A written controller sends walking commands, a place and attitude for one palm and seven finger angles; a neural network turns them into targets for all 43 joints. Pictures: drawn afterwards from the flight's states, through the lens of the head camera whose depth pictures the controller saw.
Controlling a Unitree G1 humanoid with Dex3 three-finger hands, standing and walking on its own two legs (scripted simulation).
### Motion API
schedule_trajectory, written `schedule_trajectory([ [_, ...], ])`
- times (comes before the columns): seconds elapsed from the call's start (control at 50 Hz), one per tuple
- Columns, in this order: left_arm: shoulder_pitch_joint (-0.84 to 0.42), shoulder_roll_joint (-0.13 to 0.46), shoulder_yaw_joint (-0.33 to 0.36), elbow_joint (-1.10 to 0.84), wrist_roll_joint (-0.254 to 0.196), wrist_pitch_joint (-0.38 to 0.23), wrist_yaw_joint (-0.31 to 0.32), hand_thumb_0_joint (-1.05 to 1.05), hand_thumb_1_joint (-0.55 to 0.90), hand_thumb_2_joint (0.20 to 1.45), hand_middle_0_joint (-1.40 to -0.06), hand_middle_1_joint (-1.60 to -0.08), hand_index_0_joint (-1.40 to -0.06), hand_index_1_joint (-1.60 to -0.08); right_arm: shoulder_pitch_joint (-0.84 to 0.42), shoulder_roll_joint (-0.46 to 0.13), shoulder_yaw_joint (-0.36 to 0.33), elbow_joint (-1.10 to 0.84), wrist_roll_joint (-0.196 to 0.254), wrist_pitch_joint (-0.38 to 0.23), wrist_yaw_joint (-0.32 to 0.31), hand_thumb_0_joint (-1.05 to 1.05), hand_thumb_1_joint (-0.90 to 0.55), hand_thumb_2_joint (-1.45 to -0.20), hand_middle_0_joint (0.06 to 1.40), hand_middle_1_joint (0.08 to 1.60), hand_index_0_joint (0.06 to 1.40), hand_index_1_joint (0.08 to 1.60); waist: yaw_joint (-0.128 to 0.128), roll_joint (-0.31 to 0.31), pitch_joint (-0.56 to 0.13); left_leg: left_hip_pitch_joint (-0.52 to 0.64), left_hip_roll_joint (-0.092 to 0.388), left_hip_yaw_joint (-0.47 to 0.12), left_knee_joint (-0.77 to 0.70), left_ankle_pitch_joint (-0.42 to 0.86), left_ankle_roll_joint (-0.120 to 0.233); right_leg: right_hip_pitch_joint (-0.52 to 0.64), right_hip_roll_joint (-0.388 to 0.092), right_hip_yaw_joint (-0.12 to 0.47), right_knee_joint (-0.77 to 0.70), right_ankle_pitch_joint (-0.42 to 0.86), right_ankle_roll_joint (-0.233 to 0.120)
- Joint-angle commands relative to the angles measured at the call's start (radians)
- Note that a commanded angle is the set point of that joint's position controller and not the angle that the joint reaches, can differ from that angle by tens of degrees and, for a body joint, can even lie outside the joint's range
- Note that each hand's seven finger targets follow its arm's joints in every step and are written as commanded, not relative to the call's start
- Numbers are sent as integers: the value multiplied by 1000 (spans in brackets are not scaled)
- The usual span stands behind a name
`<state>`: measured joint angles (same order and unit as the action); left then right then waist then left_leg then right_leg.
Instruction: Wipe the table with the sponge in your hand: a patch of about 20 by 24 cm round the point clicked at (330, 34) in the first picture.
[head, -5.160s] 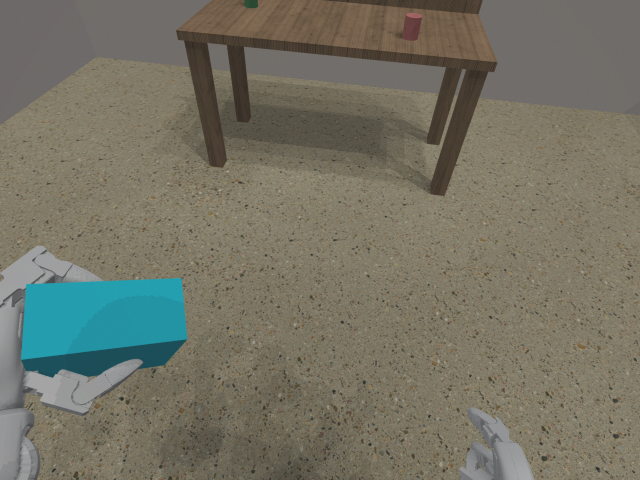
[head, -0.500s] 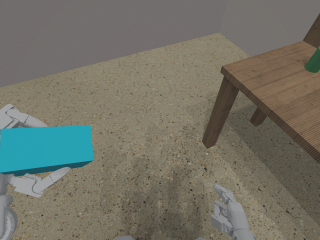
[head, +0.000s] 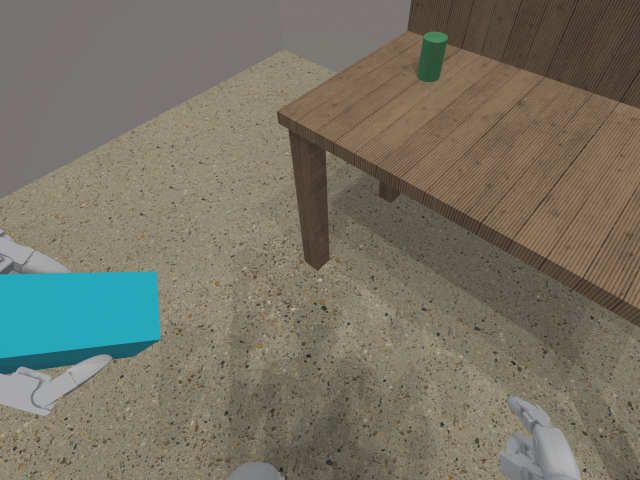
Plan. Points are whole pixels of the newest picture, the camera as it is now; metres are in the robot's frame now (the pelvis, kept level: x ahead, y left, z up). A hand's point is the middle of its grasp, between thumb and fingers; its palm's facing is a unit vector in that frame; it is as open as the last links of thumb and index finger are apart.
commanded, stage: turn to face it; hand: left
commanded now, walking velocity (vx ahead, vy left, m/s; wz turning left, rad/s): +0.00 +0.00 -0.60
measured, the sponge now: (96, 321) +0.23 +0.21 +0.16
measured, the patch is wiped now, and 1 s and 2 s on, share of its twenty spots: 0.00 0.00 0.00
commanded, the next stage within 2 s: take the last steps up to it in 1.86 s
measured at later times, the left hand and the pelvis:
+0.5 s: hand (94, 384) +0.17 +0.18 +0.17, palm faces +0.17 -0.88 -0.44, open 10.2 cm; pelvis -0.10 +0.00 +0.00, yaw -18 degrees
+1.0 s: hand (266, 416) +0.15 +0.05 +0.17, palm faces -0.14 -0.86 -0.49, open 10.2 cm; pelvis -0.16 -0.04 -0.01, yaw -37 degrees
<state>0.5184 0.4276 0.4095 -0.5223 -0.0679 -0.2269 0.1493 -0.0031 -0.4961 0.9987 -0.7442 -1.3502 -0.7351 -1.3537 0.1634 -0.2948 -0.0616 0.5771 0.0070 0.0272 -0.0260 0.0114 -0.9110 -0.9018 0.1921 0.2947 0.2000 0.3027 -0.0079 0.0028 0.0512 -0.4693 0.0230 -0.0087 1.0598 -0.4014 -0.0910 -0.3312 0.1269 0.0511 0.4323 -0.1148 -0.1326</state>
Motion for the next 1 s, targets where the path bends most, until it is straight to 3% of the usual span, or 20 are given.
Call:
schedule_trajectory([
  [0.0,-16,125,110,-126,-9,-36,24,0,100,1300,-1200,-1600,-1200,-1600,-81,-58,-2,-174,12,-28,8,0,-900,-900,200,300,200,300,46,-92,-219,-61,11,-21,-92,-20,13,248,-311,382,-178,64,63],
  [0.22,-212,142,54,-186,22,-35,-2,0,100,1300,-1200,-1600,-1200,-1600,-37,-41,9,-184,-7,9,21,0,-900,-900,200,300,200,300,35,-87,-198,382,-47,74,-611,-51,87,-82,-197,396,-302,-338,126],
  [0.24,-225,138,40,-184,25,-42,-12,0,100,1300,-1200,-1600,-1200,-1600,-15,-44,8,-182,-9,8,19,0,-900,-900,200,300,200,300,16,-27,-207,481,-3,50,-698,-38,114,-149,-153,362,-222,-335,148],
  [0.26,-228,142,46,-175,22,-51,-22,0,100,1300,-1200,-1600,-1200,-1600,-28,-53,8,-190,-19,7,15,0,-900,-900,200,300,200,300,15,84,-181,514,126,-51,-779,-58,163,-240,-82,283,-48,-330,164],
  [0.28,-233,131,57,-191,24,-52,-30,0,100,1300,-1200,-1600,-1200,-1600,-59,-61,5,-209,-31,-4,13,0,-900,-900,200,300,200,300,25,254,-149,450,356,-247,-871,-105,245,-308,-1,135,342,-304,182],
  [0.3,-247,159,85,-213,42,-47,-26,0,100,1300,-1200,-1600,-1200,-1600,-78,-23,8,-228,-21,-25,8,0,-900,-900,200,300,200,300,44,218,-108,280,466,-247,-868,-12,304,-284,-37,60,669,-290,195],
  [0.32,-267,213,134,-256,44,-56,-22,0,100,1300,-1200,-1600,-1200,-1600,-81,10,18,-209,-18,-37,8,0,-900,-900,200,300,200,300,61,211,-133,184,462,-189,-868,-11,290,-233,-64,60,838,-297,186],
  [0.36,-135,105,79,-147,32,-37,-33,0,100,1300,-1200,-1600,-1200,-1600,-78,-19,1,-210,0,-41,24,0,-900,-900,200,300,200,300,48,199,-42,102,409,-34,-832,11,265,-248,-112,32,942,-316,184],
  [0.46,-200,54,-10,-202,37,-24,-7,0,100,1300,-1200,-1600,-1200,-1600,5,-49,4,-182,22,-85,17,0,-900,-900,200,300,200,300,11,179,-37,276,336,103,-722,377,161,-129,-125,-143,387,-322,211],
  [0.52,-258,90,1,-189,50,-18,1,0,100,1300,-1200,-1600,-1200,-1600,9,-61,1,-173,12,-120,15,0,-900,-900,200,300,200,300,9,282,-65,301,321,160,-621,469,122,-17,-103,-212,200,-271,212],
  [0.56,-255,108,24,-205,49,-28,4,0,100,1300,-1200,-1600,-1200,-1600,14,-54,2,-170,14,-139,25,0,-900,-900,200,300,200,300,21,258,-122,299,297,189,-474,464,87,121,-109,-212,33,-117,196],
  [0.58,-251,130,43,-220,52,-35,7,0,100,1300,-1200,-1600,-1200,-1600,19,-44,1,-168,19,-141,31,0,-900,-900,200,300,200,300,20,162,-155,257,260,202,-359,389,62,202,-170,-141,-27,8,164],
  [0.62,-132,240,162,-212,52,-50,28,0,100,1300,-1200,-1600,-1200,-1600,-40,2,21,-198,10,-131,25,0,-900,-900,200,300,200,300,56,-218,-221,-118,62,139,18,-254,5,388,-462,321,3,710,-19],
  [0.64,-116,233,174,-230,31,-46,32,0,100,1300,-1200,-1600,-1200,-1600,-71,13,26,-187,13,-119,19,0,-900,-900,200,300,200,300,60,-233,-235,-140,91,34,133,-228,8,357,-500,317,7,702,-40],
  [0.74,113,206,250,-337,-11,-75,25,0,100,1300,-1200,-1600,-1200,-1600,-103,22,33,-187,8,-47,24,0,-900,-900,200,300,200,300,33,-72,-284,-66,83,29,-91,-89,3,346,-380,193,44,533,-42],
  [0.86,67,147,190,-235,3,-35,19,0,100,1300,-1200,-1600,-1200,-1600,-43,-23,9,-171,12,-33,14,0,-900,-900,200,300,200,300,13,-130,-217,235,37,61,-476,76,22,61,-300,245,5,142,8],
  [0.9,6,130,150,-237,6,-33,10,0,100,1300,-1200,-1600,-1200,-1600,-20,-51,-5,-177,11,-35,0,0,-900,-900,200,300,200,300,-4,-14,-182,392,143,-18,-677,136,74,-113,-209,205,140,-84,79],
  [0.92,-25,123,132,-249,14,-41,4,0,100,1300,-1200,-1600,-1200,-1600,-39,-74,-12,-192,4,-39,-9,0,-900,-900,200,300,200,300,8,214,-130,406,332,-189,-756,237,149,-254,-102,97,365,-375,136],
  [0.94,-40,128,124,-240,38,-49,5,0,100,1300,-1200,-1600,-1200,-1600,-35,-64,-8,-202,8,-46,-8,0,-900,-900,200,300,200,300,23,282,-119,320,458,-256,-769,344,235,-262,-85,-13,634,-476,168],
  [0.98,-89,115,84,-190,45,-49,4,0,100,1300,-1200,-1600,-1200,-1600,-63,-40,11,-185,-5,-63,-2,0,-900,-900,200,300,200,300,17,250,-58,151,442,-151,-778,264,230,-225,-145,8,821,-382,177],
])
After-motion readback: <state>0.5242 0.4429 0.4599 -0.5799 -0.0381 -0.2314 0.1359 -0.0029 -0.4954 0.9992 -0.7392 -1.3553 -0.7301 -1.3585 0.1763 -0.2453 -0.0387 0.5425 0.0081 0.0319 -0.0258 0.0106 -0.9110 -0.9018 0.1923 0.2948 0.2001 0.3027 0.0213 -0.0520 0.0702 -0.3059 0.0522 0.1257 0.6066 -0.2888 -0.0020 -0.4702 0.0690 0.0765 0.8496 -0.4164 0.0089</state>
